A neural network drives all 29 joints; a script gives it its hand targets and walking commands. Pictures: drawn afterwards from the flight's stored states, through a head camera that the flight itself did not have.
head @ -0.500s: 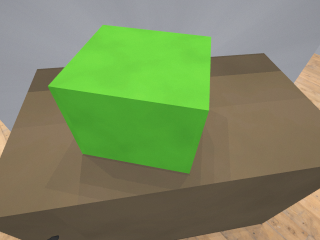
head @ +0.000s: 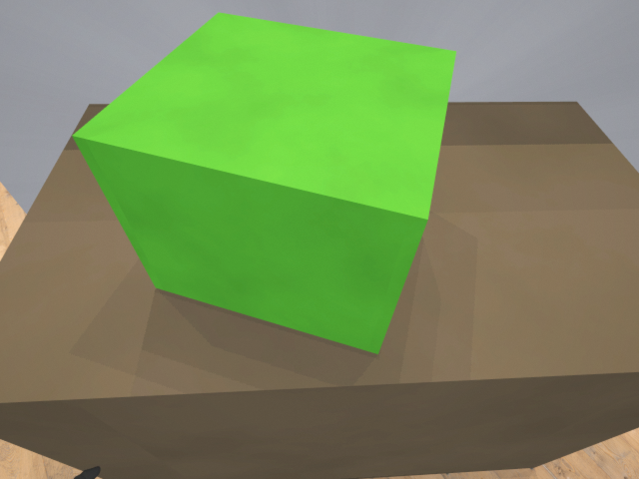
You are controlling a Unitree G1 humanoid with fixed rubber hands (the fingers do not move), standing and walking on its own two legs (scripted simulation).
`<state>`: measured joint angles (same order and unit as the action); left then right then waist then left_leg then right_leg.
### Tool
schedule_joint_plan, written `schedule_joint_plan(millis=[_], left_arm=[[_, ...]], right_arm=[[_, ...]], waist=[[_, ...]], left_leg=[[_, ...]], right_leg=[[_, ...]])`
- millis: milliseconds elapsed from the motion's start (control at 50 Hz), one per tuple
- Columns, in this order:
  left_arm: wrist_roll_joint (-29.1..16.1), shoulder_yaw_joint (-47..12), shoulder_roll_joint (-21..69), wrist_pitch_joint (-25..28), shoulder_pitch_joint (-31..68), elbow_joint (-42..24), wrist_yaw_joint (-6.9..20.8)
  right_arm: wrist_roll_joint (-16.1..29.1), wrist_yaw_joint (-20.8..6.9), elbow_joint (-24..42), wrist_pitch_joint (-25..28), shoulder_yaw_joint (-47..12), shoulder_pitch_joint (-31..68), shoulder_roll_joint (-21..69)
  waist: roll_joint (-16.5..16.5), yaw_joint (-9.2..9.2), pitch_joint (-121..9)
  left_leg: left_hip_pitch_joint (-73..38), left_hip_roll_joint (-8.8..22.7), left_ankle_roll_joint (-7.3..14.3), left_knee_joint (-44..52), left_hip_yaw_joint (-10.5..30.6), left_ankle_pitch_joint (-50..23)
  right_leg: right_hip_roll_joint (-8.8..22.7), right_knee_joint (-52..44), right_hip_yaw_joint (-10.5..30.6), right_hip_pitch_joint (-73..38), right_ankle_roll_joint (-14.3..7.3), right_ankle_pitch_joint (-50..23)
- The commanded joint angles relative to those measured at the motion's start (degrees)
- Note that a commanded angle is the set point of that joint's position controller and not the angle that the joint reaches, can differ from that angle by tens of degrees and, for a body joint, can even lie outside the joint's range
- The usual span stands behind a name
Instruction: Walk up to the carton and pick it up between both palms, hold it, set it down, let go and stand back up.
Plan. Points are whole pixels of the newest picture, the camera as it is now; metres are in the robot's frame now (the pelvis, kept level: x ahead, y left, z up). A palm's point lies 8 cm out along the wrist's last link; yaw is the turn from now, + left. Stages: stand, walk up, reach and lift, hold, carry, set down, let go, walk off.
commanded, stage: walk up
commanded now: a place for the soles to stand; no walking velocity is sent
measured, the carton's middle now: (295, 177) +0.45 +0.05 +0.13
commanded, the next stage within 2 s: none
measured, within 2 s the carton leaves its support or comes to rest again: neither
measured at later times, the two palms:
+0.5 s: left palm out of the picture +0.06 +0.29 -0.09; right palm (553, 477) +0.15 -0.29 -0.10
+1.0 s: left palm out of the picture +0.05 +0.31 -0.09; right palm out of the picture +0.10 -0.28 -0.08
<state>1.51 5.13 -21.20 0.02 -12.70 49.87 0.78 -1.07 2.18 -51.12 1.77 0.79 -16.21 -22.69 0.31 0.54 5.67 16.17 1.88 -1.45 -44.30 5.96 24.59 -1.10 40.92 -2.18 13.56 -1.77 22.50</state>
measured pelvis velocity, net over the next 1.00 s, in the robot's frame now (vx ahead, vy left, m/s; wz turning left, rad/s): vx -0.01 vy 0.01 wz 0.09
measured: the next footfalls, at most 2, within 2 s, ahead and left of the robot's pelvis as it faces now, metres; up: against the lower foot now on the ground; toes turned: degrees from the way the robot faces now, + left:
left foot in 0.18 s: +0.09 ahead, +0.12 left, +0.00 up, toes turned +2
left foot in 1.82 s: +0.03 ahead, +0.17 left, +0.00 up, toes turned +3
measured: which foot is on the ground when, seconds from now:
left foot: up 0.00-0.16, down 0.18-1.00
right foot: down 0.00-1.00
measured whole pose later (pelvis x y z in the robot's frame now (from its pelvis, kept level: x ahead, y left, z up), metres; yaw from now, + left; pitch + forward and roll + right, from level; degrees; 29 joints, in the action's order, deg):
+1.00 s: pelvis -0.01 +0.01 +0.03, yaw +5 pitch -4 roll -1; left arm 0.4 2.8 -19.5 1.1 -7.3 60.3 0.5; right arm -0.6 -1.0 -59.0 0.1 -0.7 -7.3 -19.9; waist -0.3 0.3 5.0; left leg 13.3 -0.9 0.9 -26.1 2.8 8.7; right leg 0.4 23.7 -6.1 3.8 -0.5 15.8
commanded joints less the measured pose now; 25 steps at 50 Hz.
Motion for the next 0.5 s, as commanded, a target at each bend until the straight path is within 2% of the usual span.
schedule_joint_plan(millis=[0, 20, 40, 60, 80, 100, 120, 140, 160, 180, 200, 220, 240, 260, 280, 300, 320, 340, 360, 380, 400, 420, 440, 460, 480], left_arm=[[-0.06, 3.85, -16.07, 2.36, -5.12, -4.08, -0.71], [-1.11, 3.27, -15.21, 2.33, -3.43, -4.51, -0.95], [-0.5, 2.43, -14.35, 2.32, -4.07, -3.66, -1.32], [-1.02, 2.75, -14.74, 2.4, -3.2, -4.81, -1.93], [-0.34, 2.88, -14.57, 2.39, -1.07, -4.64, -1.6], [-0.53, 2.64, -14.87, 2.27, -1.46, -6.32, -1.63], [-0.87, 2.17, -14.45, 1.85, 1.5, -6.41, -1.4], [-0.99, 1.85, -13.93, 1.7, 2.75, -6.22, -1.09], [-1.79, 1.41, -13.21, 1.86, 1.5, -6.1, -0.96], [-2.34, 0.89, -10.81, 1.79, 3.0, -5.67, -0.93], [-2.34, 0.64, -10.02, 0.98, -0.12, -5.59, -1.21], [-2.04, 1.07, -10.23, 0.86, 1.22, -3.95, -1.47], [-1.89, 0.89, -9.76, 1.08, 0.35, -4.35, -1.42], [-2.04, 0.95, -9.75, 1.39, -0.83, -3.74, -1.25], [-1.34, 0.52, -9.64, 1.64, -2.0, -1.69, -1.28], [-0.86, 0.96, -12.54, 2.11, 0.32, -2.29, -1.17], [-1.19, 1.06, -13.8, 2.61, 1.34, -1.19, -1.14], [-1.32, 1.5, -15.5, 2.91, 1.05, -1.07, -1.17], [-1.26, 1.29, -15.65, 3.12, 2.01, -0.33, -1.42], [-1.15, 0.62, -14.25, 3.14, 4.09, 0.56, -1.78], [-1.28, 0.89, -13.76, 3.24, 2.59, 0.46, -2.02], [-1.33, 0.67, -14.85, 3.03, 3.86, 0.32, -2.14], [-1.75, 0.8, -13.59, 2.89, 2.28, 1.08, -1.83], [-1.51, 0.85, -13.45, 2.97, 3.52, 0.86, -1.47], [-1.61, 1.07, -12.97, 2.72, 2.92, 0.84, -1.86]], right_arm=[[0.22, 1.15, 5.98, 0.16, 3.13, 2.98, -11.51], [1.14, 0.76, 5.68, 0.04, 2.68, 1.94, -11.12], [0.12, 0.72, 5.54, 0.16, 2.71, 5.16, -11.27], [0.19, 0.56, 4.46, 0.44, 3.39, 3.15, -11.89], [0.55, 0.17, 4.09, 0.85, 3.24, 1.56, -11.57], [0.27, -0.27, 3.51, 1.21, 3.4, 1.31, -10.94], [0.0, -0.4, 3.46, 0.77, 3.67, 0.84, -11.2], [0.38, -0.66, 3.07, 0.8, 3.67, -0.02, -9.96], [-0.62, -0.74, 2.85, 0.88, 4.18, 0.73, -10.49], [-1.08, -0.84, 3.95, 0.84, 4.21, 2.64, -12.68], [-0.32, -1.21, 5.41, 1.04, 4.39, 5.22, -14.16], [0.46, -1.14, 5.25, 1.07, 3.9, 6.16, -13.85], [0.47, -1.22, 4.9, 1.03, 3.07, 9.27, -14.1], [0.48, -1.4, 5.43, 0.76, 2.83, 11.31, -11.4], [0.43, -1.2, 5.24, 0.69, 2.37, 12.32, -10.76], [1.35, -1.33, 4.2, 0.3, 2.55, 11.49, -10.24], [1.25, -1.43, 3.58, -0.19, 2.75, 10.56, -10.33], [0.52, -1.8, 3.25, -0.7, 3.04, 12.41, -11.26], [1.06, -1.87, 3.24, -0.82, 2.64, 11.94, -10.59], [1.03, -1.85, 2.77, -0.68, 2.77, 10.85, -8.91], [0.91, -1.84, 2.95, -0.76, 2.7, 12.03, -9.81], [0.99, -1.94, 2.69, -0.75, 2.89, 11.48, -9.82], [1.28, -2.41, 3.16, -0.85, 2.85, 12.63, -10.14], [1.47, -2.66, 2.39, -0.99, 2.77, 11.29, -9.91], [0.65, -2.45, 2.5, -0.83, 2.63, 13.13, -9.81]], waist=[[3.47, -3.36, -5.58], [5.33, -1.86, -3.22], [2.84, -2.69, 0.97], [6.73, -2.18, 2.49], [9.49, -1.51, 0.64], [11.04, -1.69, -1.05], [9.8, -0.43, -0.84], [4.0, 0.79, -3.02], [2.02, 0.94, -2.94], [-0.68, 1.01, -3.28], [-4.03, 0.05, -5.75], [-3.92, -0.93, -7.22], [-5.42, -2.11, -6.26], [-6.43, -2.96, -6.64], [-3.42, -3.46, -4.72], [-1.5, -1.17, -5.24], [-1.33, -0.94, -5.68], [-8.0, -0.77, -4.61], [-1.64, -0.24, -7.25], [2.26, 0.96, -4.71], [3.04, -0.94, -4.35], [1.29, -0.04, -5.71], [4.87, -1.56, -9.6], [3.11, -0.79, -10.77], [1.36, -1.08, -9.36]], left_leg=[[12.4, -1.75, 2.99, -13.66, -0.82, 13.12], [13.77, -1.96, 3.27, -14.88, 0.26, 12.23], [14.44, -0.43, 3.29, -13.88, 0.07, 11.4], [15.52, 0.89, 3.26, -11.21, -1.5, 7.92], [13.37, 1.2, 4.05, -4.23, -1.31, 6.41], [5.79, 0.74, 3.47, -2.65, -4.72, 2.26], [0.0, -0.03, 3.47, 2.85, -6.53, -1.51], [-6.79, -0.97, 3.26, 12.13, -6.26, -5.9], [-10.41, -1.34, 5.34, 12.16, -5.59, -13.96], [-9.85, 3.44, 7.01, 17.04, 2.0, -23.01], [-7.26, 11.46, 13.08, 18.03, 14.5, -22.68], [-2.75, 14.17, 15.98, 19.54, 19.5, -24.56], [-0.38, 13.27, 15.27, 18.04, 15.84, -23.8], [-0.14, 10.36, 13.62, 17.19, 12.56, -25.32], [0.52, 9.09, 10.52, 14.0, 9.38, -27.11], [-0.42, 3.96, 7.29, 11.02, 4.04, -22.17], [-2.37, 1.38, 4.51, 9.74, 1.01, -21.27], [-2.51, 1.15, 3.43, 8.55, -0.11, -21.2], [-2.93, 1.21, 4.86, 9.16, 0.14, -22.3], [-3.71, 1.01, 5.03, 9.61, -0.71, -22.63], [-0.4, 1.63, 5.76, 9.69, -1.14, -25.28], [-3.86, 1.63, 5.37, 10.65, -1.24, -27.06], [-3.38, 2.1, 6.26, 10.45, 0.32, -27.36], [-6.38, 2.22, 5.96, 12.49, 0.5, -30.17], [-5.36, 2.46, 5.44, 11.44, 0.13, -31.49]], right_leg=[[22.86, -16.52, 26.55, -8.28, -15.53, -35.91], [20.59, -15.27, 23.1, -11.79, -14.76, -36.6], [21.3, -17.27, 23.32, -7.25, -14.38, -37.3], [19.93, -15.21, 17.47, -7.39, -12.81, -41.73], [18.74, -13.5, 15.34, -10.37, -12.11, -43.93], [17.56, -13.9, 12.38, -2.99, -11.04, -44.01], [16.52, -12.45, 11.24, -0.09, -9.83, -40.81], [15.35, -9.79, 11.32, 1.75, -8.6, -35.74], [12.64, -9.56, 9.6, 6.15, -5.14, -27.53], [9.24, -6.37, 7.11, 6.97, -2.65, -22.83], [4.18, -1.68, 5.89, 5.71, 0.47, -9.8], [1.88, 1.76, 3.35, -0.91, 0.94, -2.26], [3.07, -1.69, 3.68, -1.42, 0.3, -1.89], [3.57, -4.03, 4.97, -2.63, -0.18, -2.6], [5.29, -10.78, 7.15, -3.44, -0.72, -8.35], [7.91, -15.16, 11.94, -1.06, -3.24, -8.89], [11.96, -17.26, 14.58, -1.2, -4.57, -15.78], [13.59, -17.72, 15.71, -0.88, -4.39, -20.2], [12.99, -15.58, 12.9, -3.01, -4.37, -25.6], [12.29, -15.47, 11.54, -1.48, -3.16, -29.7], [11.53, -15.56, 9.24, -6.8, -1.4, -33.44], [11.82, -13.65, 8.03, -4.72, -1.08, -38.71], [11.3, -13.4, 8.33, -8.95, -1.46, -35.32], [10.99, -12.15, 6.29, -8.89, -2.07, -36.73], [10.67, -13.37, 6.1, -6.58, -1.14, -35.43]])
